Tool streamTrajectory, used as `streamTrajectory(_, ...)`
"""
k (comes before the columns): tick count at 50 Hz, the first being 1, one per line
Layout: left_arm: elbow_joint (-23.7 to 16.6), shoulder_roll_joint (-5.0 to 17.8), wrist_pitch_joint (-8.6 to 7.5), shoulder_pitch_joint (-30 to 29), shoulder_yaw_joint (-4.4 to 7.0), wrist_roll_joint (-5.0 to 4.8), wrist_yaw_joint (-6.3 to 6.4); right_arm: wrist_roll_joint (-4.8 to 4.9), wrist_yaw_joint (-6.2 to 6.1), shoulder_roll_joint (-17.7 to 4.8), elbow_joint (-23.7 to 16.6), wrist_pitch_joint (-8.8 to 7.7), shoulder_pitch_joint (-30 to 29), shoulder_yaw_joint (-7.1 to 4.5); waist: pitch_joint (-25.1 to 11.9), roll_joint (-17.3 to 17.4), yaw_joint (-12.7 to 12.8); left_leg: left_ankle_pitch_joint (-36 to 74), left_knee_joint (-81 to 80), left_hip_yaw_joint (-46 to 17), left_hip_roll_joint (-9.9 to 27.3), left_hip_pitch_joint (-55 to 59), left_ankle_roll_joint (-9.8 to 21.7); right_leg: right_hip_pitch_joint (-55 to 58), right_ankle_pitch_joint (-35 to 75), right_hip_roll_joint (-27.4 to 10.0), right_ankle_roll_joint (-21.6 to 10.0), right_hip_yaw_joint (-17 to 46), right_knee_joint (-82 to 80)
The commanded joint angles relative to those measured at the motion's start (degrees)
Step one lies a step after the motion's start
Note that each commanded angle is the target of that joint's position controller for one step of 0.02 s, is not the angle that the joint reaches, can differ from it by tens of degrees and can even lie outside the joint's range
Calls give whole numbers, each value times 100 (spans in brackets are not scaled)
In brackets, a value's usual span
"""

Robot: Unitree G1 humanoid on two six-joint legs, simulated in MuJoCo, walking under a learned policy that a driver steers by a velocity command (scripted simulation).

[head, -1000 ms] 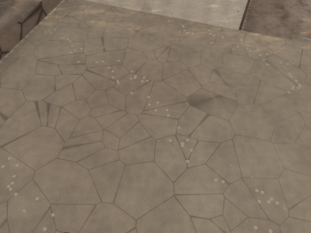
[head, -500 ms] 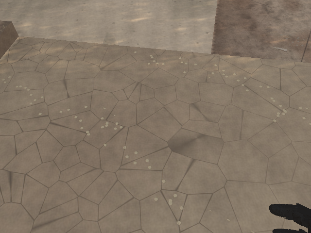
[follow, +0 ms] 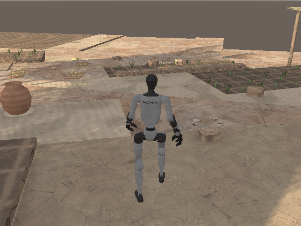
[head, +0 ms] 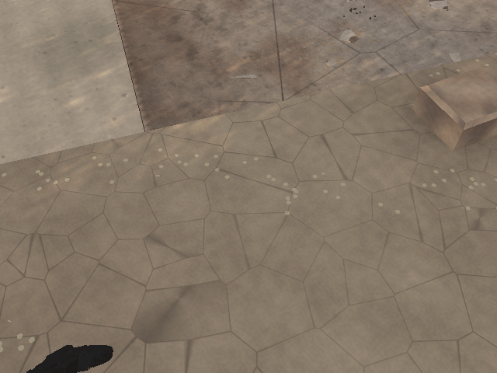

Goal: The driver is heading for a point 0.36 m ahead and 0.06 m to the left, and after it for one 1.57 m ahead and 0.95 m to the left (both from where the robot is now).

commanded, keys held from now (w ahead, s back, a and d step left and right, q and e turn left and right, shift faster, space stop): w+e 0.02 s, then w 0.18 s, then w+q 0.68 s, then q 0.12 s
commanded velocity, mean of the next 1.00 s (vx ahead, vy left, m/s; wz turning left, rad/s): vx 0.49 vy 0.00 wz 0.19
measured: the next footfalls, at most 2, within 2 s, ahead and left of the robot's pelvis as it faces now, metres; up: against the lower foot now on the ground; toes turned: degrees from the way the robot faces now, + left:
right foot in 0.06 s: +0.20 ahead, -0.12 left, +0.00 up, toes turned -4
left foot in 0.62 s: +0.53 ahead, +0.10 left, +0.00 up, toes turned +5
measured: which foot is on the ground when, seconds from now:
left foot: down 0.00-0.06, up 0.08-0.60, down 0.62-1.00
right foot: up 0.00-0.04, down 0.06-0.60, up 0.62-1.00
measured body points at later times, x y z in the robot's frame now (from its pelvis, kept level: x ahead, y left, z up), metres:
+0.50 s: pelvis +0.28 -0.03 +0.01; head +0.31 -0.03 +0.46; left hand +0.35 +0.25 -0.10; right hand +0.45 -0.28 -0.10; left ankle +0.48 +0.12 -0.69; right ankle +0.16 -0.11 -0.73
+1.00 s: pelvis +0.58 +0.01 +0.01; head +0.61 +0.03 +0.46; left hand +0.73 +0.31 -0.07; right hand +0.72 -0.25 -0.10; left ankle +0.49 +0.09 -0.73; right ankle +0.79 -0.09 -0.70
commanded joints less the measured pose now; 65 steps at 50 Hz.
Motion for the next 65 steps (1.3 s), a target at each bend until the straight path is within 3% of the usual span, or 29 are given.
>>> streamTrajectory(1, -485, 653, -45, 48, 246, 38, -40, 113, -63, -1270, -330, 45, -211, -310, -215, 759, 526, 5472, 797, -274, 1497, 66, 806, 771, -706, 500, -345, -496, -199)
streamTrajectory(3, 0, 1179, 15, 1840, 562, 21, 90, 69, -98, -1035, -344, 65, -166, -196, -1135, 377, 1481, 4969, 3243, -82, 1171, -1306, 496, 3632, -225, 674, -777, -147, -722)
streamTrajectory(4, 54, 1842, 2, 1958, 648, -24, 187, -226, -24, -226, -644, -29, 277, 76, -1551, -1260, 974, -145, 5411, -163, 300, -3908, 143, 5645, -637, -927, -1608, 2672, -900)
streamTrajectory(5, -137, 1583, -108, 2077, 518, 2, 151, -84, 50, -431, -668, -234, 118, 110, -2646, -1026, 1153, -1419, 6421, -1552, -161, -4606, 129, 6040, -1491, -1660, -2208, 4841, -1889)
streamTrajectory(6, -19, 1196, -190, 1930, 397, 67, 105, 181, 101, -863, -792, -320, -497, -23, -1898, -511, 1311, -910, 6504, -1759, 142, -5104, 206, 5601, -1256, -1466, -1841, 3974, -2051)
streamTrajectory(7, 16, 1075, -236, 1640, 348, 56, 102, 184, 99, -781, -878, -369, -710, 23, -1263, -355, 1126, -444, 6101, -1683, 383, -5084, 286, 4786, -830, -1235, -1628, 3172, -2040)
streamTrajectory(9, -39, 712, -278, 961, 209, 127, 120, -20, 46, -766, -748, -316, -645, -9, -719, -107, 677, 156, 5346, -1702, 743, -4374, 240, 3399, 307, -839, -1367, 2195, -2217)
streamTrajectory(14, 208, 785, -446, 913, 202, 171, 193, -40, 51, -431, -620, -13, -553, 57, -355, -70, 488, 1082, 4462, -1621, 827, -4212, -39, 2606, 1028, -709, -1338, 1138, -2855)
streamTrajectory(20, 564, 869, -481, 1175, 196, 202, 266, 37, 162, -221, -827, -50, -1412, 136, 67, -94, 892, 2883, 2597, -1539, 513, -4203, 52, 2848, 585, -570, -891, 124, -3133)
streamTrajectory(25, 887, 930, -364, 1458, 245, 125, 294, 31, 345, -186, -1155, -75, -1898, 162, 270, -43, 1074, 2402, 1905, -1433, 326, -4659, 340, 3996, 1145, -958, -769, -137, -2768)
streamTrajectory(28, 887, 1113, -236, 1297, 300, 94, 382, -8, 422, -353, -1259, -57, -1608, 82, -86, -296, 800, 1462, 1857, -997, -53, -4072, 632, 4387, 3530, -1005, -542, -367, -1880)
streamTrajectory(30, 833, 1171, -138, 1155, 294, 92, 473, -14, 358, -786, -1023, -16, -334, -164, -879, -296, 77, 1452, 1642, -767, -516, -2256, 945, 3979, 4734, -732, -251, -705, -40)
streamTrajectory(31, 724, 1001, -175, 1281, 206, 180, 521, 2, 262, -1233, -897, 26, 552, -320, -1500, 271, -268, 1740, 1619, -1969, 199, -469, 1315, 2644, 3120, -493, -20, -755, 1678)
streamTrajectory(32, 506, 186, -346, 2000, -56, 324, 383, 46, 249, -1687, -929, -9, 567, -388, -2124, 1725, 375, 869, 1155, -5292, 1660, 1593, 2541, 4, -2475, 846, 400, -259, 3741)
streamTrajectory(33, 533, 694, -561, 1445, 7, 140, 271, 56, 235, -1147, -972, -17, 804, -262, -2596, 1139, -133, 175, 476, -6078, 1736, 2033, 2555, -696, -2858, 785, 317, 804, 4312)
streamTrajectory(34, 331, 906, -685, 888, 58, -71, 207, 12, 196, -934, -981, -24, 573, -205, -1734, 894, -196, 347, 351, -5203, 1577, 1484, 2248, -1127, -2376, 474, 205, 811, 4195)
streamTrajectory(35, 253, 839, -755, 638, 17, -19, 225, 9, 170, -859, -1063, -24, 222, -182, -1217, 309, -4, 812, 319, -4601, 1354, 633, 2065, -1016, -1938, 222, 152, 735, 3716)
streamTrajectory(37, 239, 886, -711, 608, 86, 185, 272, -81, 129, -618, -1255, -7, -308, -88, -682, 204, 428, 2029, 98, -3854, 1022, -761, 1970, -305, -1587, -26, 238, 692, 2963)
streamTrajectory(40, 256, 694, -530, 823, 50, 237, 296, -53, 64, -679, -1304, -4, -436, -107, -481, 362, 660, 2708, -129, -3357, 829, -1608, 2009, 35, -1465, -69, 501, 507, 2171)
streamTrajectory(44, 94, 408, -500, 45, -78, 246, 293, 21, -59, -893, -1219, 53, -253, -181, -304, 510, 400, 2382, -104, -2725, 332, -2235, 1627, 503, 155, 201, 704, 331, 401)
streamTrajectory(48, -29, 534, -566, -488, -21, 182, 232, 46, -140, -918, -1046, 238, 173, -215, -431, 708, 179, 2825, 552, -2962, 246, -1944, 1254, 1030, 849, 686, 663, 350, -718)
streamTrajectory(52, 124, 769, -639, 133, 149, 248, 217, 56, -220, -694, -1209, 380, -141, -177, -735, 860, 659, 2777, 1879, -3433, 86, -1495, 809, 1859, 1144, 608, 271, 475, -1524)
streamTrajectory(53, 140, 1029, -661, 586, 208, 343, 256, -20, -214, -433, -1356, 357, -159, -93, -1310, 507, 821, 2006, 2942, -3193, -213, -1932, 543, 3015, 2411, -139, -60, 967, -1341)
streamTrajectory(54, 113, 1254, -585, 901, 223, 464, 299, -109, -193, -15, -1341, 325, 725, 31, -2060, -916, 523, -1737, 4672, -2593, -888, -3286, 156, 4746, 4757, -1760, -947, 2493, -880)
streamTrajectory(55, 262, 1201, -467, 1163, 260, 223, 255, 15, -133, -476, -1316, 302, 1399, 14, -2819, -1620, 455, -2226, 5858, -2398, -627, -3931, 31, 5211, 3512, -2503, -1602, 3862, -939)
streamTrajectory(56, 95, 874, -389, 850, 194, 170, 283, 101, -143, -880, -1243, 389, 946, -126, -2243, -892, 624, -1663, 6346, -2358, -341, -4272, -150, 4671, 2200, -2078, -1433, 3416, -1224)
streamTrajectory(57, 46, 635, -296, 589, 110, 205, 322, 109, -172, -986, -1366, 501, 317, -180, -1669, -516, 733, -1210, 6378, -2101, -204, -4481, -237, 4116, 1416, -1681, -1158, 2628, -1366)
streamTrajectory(60, 96, 614, -175, 7, 78, 302, 370, 79, -232, -683, -1507, 763, 63, -184, -699, -644, 463, -720, 5701, -1768, 62, -3794, -306, 2294, 1033, -972, -937, 1282, -1911)
streamTrajectory(65, 238, 793, -118, -138, 195, 245, 401, 10, -174, -346, -1614, 763, -73, -76, -1044, -636, 481, -176, 4221, -1488, 250, -3101, -245, 2361, 1738, -1195, -1185, 590, -2021)
Velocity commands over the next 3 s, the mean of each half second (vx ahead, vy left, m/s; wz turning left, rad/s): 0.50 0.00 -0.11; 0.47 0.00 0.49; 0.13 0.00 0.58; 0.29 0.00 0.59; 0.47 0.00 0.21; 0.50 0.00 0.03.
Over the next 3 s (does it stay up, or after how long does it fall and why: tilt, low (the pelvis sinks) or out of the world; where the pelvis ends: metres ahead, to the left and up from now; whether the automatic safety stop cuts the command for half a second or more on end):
stays up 1.07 0.55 0.00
